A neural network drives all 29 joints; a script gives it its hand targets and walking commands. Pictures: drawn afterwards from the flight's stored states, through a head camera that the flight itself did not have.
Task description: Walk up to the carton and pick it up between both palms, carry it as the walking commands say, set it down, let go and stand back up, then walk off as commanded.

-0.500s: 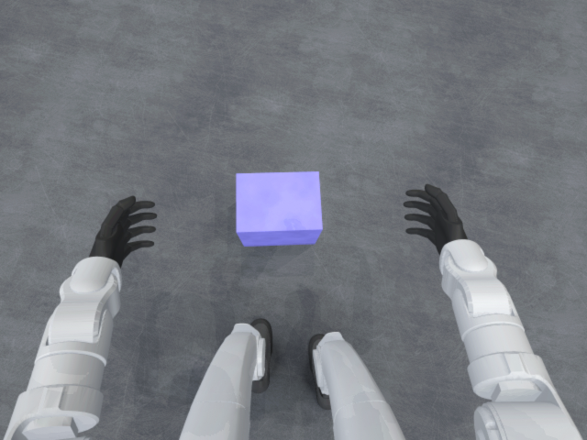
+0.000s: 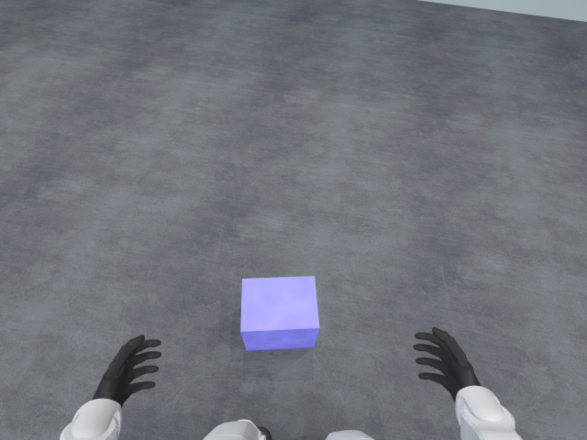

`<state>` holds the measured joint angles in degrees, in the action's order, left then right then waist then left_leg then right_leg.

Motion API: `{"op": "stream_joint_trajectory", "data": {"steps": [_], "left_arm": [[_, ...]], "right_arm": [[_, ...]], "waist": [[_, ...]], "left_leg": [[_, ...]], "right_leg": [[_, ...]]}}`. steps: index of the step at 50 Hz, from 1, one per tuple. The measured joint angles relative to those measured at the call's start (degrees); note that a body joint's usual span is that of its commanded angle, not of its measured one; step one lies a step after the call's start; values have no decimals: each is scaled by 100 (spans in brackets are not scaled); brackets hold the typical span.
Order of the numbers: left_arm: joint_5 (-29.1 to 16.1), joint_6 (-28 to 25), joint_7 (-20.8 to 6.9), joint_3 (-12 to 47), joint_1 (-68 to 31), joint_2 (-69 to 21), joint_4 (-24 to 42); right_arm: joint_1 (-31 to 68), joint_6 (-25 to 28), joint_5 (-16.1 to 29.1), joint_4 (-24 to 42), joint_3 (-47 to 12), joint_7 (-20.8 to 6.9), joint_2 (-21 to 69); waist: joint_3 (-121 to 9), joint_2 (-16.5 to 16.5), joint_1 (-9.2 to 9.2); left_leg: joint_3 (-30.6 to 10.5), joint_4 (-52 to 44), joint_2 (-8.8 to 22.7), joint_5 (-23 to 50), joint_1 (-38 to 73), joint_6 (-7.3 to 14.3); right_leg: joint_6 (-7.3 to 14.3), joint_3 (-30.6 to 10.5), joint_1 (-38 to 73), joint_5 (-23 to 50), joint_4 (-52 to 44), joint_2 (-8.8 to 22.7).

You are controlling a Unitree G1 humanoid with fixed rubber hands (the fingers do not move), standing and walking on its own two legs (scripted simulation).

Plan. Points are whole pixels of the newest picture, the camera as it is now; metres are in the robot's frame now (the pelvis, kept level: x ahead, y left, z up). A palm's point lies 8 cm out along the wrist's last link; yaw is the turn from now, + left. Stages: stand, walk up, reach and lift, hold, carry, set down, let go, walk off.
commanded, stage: let go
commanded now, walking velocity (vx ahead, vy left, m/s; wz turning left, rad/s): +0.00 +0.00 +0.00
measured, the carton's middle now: (279, 314) +0.50 +0.03 -0.66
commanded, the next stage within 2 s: stand in 0.40 s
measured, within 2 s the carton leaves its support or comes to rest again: neither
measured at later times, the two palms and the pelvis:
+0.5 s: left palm (104, 392) +0.18 +0.25 -0.06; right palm (472, 387) +0.18 -0.25 -0.06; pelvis +0.01 +0.00 +0.00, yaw +0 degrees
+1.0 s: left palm (103, 373) +0.20 +0.26 -0.05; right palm (490, 374) +0.20 -0.27 -0.05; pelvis +0.03 +0.00 +0.00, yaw +0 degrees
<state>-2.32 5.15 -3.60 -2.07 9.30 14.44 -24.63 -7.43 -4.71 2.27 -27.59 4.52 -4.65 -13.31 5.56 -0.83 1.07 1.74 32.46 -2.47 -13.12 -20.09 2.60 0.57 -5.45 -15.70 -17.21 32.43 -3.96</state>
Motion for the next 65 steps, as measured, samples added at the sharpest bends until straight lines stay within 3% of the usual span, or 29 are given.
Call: {"op": "stream_joint_trajectory", "data": {"steps": [15,20,26,33,65], "left_arm": [[94,378,-36,3,42,0,21],[103,571,90,2,43,0,35],[255,-26,270,0,54,35,-328],[314,-437,348,0,62,35,-593],[315,-655,409,-40,109,109,-1071]], "right_arm": [[-117,-128,-61,76,1,-94,0],[-117,-128,-61,76,2,-45,0],[-159,37,-187,-548,4,298,-86],[-165,359,-222,-786,2,390,-263],[-166,686,-231,-1443,1,445,-332]], "waist": [[7,29,0],[7,29,0],[-508,175,0],[-1092,205,0],[-1229,157,0]], "left_leg": [[0,-147,-18,12,395,1],[0,-147,-22,19,395,1],[0,-137,-76,-66,400,7],[0,-125,-76,-164,397,8],[-1,-125,-76,-97,397,13]], "right_leg": [[0,-5,442,65,-247,31],[0,-2,444,70,-247,36],[0,3,382,-95,-79,80],[0,2,374,-214,-54,80],[1,10,373,-138,-50,83]]}}
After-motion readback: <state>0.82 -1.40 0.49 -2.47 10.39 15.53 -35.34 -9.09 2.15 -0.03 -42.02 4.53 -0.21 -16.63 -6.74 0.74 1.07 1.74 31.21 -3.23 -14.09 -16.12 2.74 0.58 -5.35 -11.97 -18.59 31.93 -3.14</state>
